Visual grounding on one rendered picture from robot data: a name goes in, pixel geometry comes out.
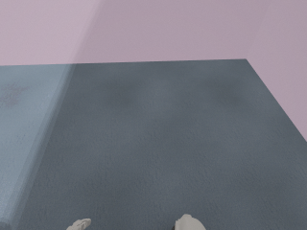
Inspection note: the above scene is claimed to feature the left robot hand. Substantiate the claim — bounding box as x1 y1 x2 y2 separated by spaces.
66 218 91 230

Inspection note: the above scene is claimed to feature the robot right thigh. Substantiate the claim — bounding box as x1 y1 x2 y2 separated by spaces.
175 217 206 230

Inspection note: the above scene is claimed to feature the right robot shin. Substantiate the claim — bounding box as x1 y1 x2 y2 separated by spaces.
181 214 192 218

